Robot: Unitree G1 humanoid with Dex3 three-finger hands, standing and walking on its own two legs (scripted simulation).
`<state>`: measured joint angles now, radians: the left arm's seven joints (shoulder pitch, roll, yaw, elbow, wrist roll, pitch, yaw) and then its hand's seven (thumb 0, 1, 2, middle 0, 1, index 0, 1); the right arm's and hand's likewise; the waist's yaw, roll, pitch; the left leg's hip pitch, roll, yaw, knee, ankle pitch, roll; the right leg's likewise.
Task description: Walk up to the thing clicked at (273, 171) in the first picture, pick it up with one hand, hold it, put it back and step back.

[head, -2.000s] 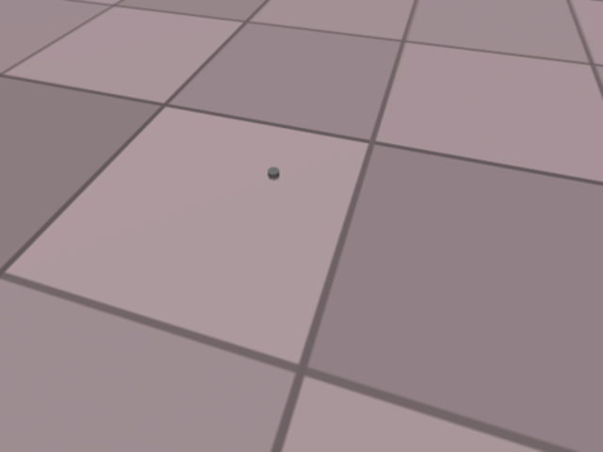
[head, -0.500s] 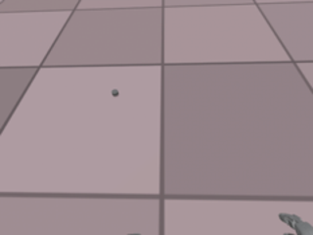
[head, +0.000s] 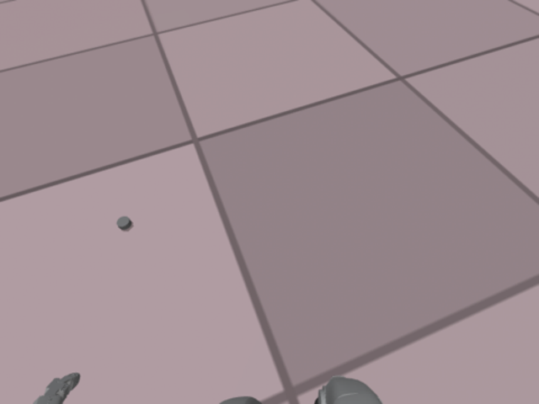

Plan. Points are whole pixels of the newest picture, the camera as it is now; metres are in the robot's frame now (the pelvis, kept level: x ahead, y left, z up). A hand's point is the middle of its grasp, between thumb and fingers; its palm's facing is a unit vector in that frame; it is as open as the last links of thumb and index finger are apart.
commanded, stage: walk up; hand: left
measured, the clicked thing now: (124, 223) +0.95 +0.62 -0.73
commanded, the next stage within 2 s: none
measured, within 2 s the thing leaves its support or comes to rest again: neither
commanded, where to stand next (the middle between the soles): +0.52 +0.79 m, yaw -55 degrees
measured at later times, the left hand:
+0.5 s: hand out of the picture +0.35 +0.53 -0.12, palm faces -0.31 -0.78 -0.55, open 7.4 cm
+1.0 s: hand out of the picture +0.51 +0.68 -0.11, palm faces -0.41 -0.66 -0.63, open 7.4 cm
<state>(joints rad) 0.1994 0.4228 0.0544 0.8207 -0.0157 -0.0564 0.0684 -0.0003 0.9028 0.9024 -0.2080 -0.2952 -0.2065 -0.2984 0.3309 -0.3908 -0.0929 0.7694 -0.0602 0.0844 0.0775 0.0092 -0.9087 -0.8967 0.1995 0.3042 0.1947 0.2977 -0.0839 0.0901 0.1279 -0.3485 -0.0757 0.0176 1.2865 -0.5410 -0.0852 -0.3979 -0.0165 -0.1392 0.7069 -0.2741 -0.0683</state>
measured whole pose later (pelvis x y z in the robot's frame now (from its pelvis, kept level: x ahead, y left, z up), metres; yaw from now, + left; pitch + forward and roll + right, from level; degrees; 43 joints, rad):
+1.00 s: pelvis +0.32 +0.42 -0.02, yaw -28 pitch +0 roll -2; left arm 0.38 0.45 0.07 0.75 0.06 -0.06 0.09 0.00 0.89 0.90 -0.22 -0.30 -0.21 -0.30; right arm 0.15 -0.50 -0.13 0.61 -0.06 0.12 0.10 0.00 -0.91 -0.90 0.20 0.30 0.20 0.30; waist 0.01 0.14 0.09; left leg -0.56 0.14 -0.12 1.10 -0.47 0.00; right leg -0.52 -0.12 0.11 0.82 -0.33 0.01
